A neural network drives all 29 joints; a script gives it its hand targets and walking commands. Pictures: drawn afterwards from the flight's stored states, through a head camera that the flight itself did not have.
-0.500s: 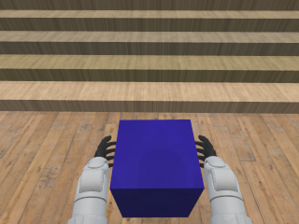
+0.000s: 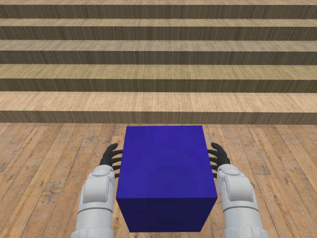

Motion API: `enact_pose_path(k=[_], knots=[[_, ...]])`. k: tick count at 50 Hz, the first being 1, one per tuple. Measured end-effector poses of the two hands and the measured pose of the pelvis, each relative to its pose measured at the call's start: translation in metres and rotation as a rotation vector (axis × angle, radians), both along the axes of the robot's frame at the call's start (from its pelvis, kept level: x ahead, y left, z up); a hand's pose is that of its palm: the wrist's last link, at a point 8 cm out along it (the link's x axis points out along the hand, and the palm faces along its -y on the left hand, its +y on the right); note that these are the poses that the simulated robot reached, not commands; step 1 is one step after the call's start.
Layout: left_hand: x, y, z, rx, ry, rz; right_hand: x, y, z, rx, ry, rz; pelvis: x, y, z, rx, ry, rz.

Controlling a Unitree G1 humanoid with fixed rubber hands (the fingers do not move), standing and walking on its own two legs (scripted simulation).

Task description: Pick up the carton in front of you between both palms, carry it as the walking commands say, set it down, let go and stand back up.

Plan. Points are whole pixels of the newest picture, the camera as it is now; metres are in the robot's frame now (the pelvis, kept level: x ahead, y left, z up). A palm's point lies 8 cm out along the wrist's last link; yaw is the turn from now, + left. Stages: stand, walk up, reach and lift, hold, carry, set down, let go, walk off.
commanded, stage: hold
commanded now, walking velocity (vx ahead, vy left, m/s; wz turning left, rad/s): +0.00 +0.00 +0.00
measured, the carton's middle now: (164, 180) +0.30 +0.00 -0.03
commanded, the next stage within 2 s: carry in 0.90 s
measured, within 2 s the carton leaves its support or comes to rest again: neither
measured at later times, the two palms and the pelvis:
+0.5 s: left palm (107, 168) +0.29 +0.15 +0.05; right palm (222, 167) +0.29 -0.15 +0.05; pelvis +0.00 +0.00 +0.00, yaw +0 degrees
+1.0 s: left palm (107, 166) +0.30 +0.15 +0.05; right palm (222, 165) +0.30 -0.15 +0.05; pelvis +0.01 +0.00 +0.00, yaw +0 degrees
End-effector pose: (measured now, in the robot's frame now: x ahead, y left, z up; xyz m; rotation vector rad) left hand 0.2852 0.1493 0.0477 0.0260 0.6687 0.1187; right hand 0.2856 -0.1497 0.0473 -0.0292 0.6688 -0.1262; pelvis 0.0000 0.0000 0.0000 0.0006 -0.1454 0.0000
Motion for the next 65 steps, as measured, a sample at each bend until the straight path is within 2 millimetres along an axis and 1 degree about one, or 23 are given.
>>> enact_pose_path(k=[10, 32, 44, 47, 50, 54, 57, 60, 62, 65], knots=[[0.002, 0.000, 0.002, -0.012, -0.012, 0.010, 0.003, 0.000, 0.002, 0.013, -0.013, -0.007, -0.004, -0.001, -0.001, 0.000, 0.001, 0.003], [0.007, 0.000, 0.001, 0.010, -0.003, -0.007, 0.007, 0.000, 0.001, -0.012, -0.003, 0.007, 0.008, 0.000, 0.001, -0.001, 0.010, 0.001], [0.004, 0.000, 0.000, 0.012, -0.002, -0.008, 0.004, 0.000, 0.000, -0.012, -0.002, 0.008, 0.008, 0.000, 0.001, -0.001, 0.010, 0.001], [0.006, 0.000, 0.000, 0.004, -0.005, -0.004, 0.006, 0.000, 0.000, -0.006, -0.005, 0.003, 0.008, 0.000, -0.001, -0.002, 0.052, 0.002], [0.011, 0.000, 0.004, 0.000, -0.016, -0.002, 0.011, 0.000, 0.005, -0.002, -0.016, -0.004, 0.014, 0.000, -0.001, -0.005, 0.102, 0.005], [0.024, 0.004, 0.013, -0.018, -0.058, 0.012, 0.025, 0.004, 0.015, 0.015, -0.058, -0.014, 0.026, 0.004, -0.007, -0.006, 0.151, 0.016], [0.036, 0.011, 0.019, -0.029, -0.062, 0.024, 0.039, 0.011, 0.022, 0.021, -0.063, -0.017, 0.044, 0.010, -0.010, 0.002, 0.176, 0.013], [0.053, 0.017, 0.023, -0.028, -0.042, 0.019, 0.055, 0.017, 0.026, 0.032, -0.043, -0.028, 0.064, 0.014, -0.011, 0.004, 0.204, -0.017], [0.067, 0.016, 0.026, -0.031, -0.014, 0.010, 0.064, 0.016, 0.027, 0.029, -0.015, -0.037, 0.078, 0.014, -0.008, -0.008, 0.220, -0.030], [0.091, 0.006, 0.030, -0.049, 0.009, 0.007, 0.081, 0.007, 0.030, 0.035, 0.007, -0.063, 0.101, 0.009, -0.006, -0.025, 0.231, -0.031]])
